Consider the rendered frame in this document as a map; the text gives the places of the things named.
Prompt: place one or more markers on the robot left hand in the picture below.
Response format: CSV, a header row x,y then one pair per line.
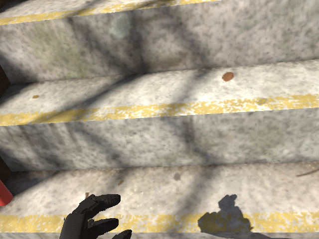
x,y
77,226

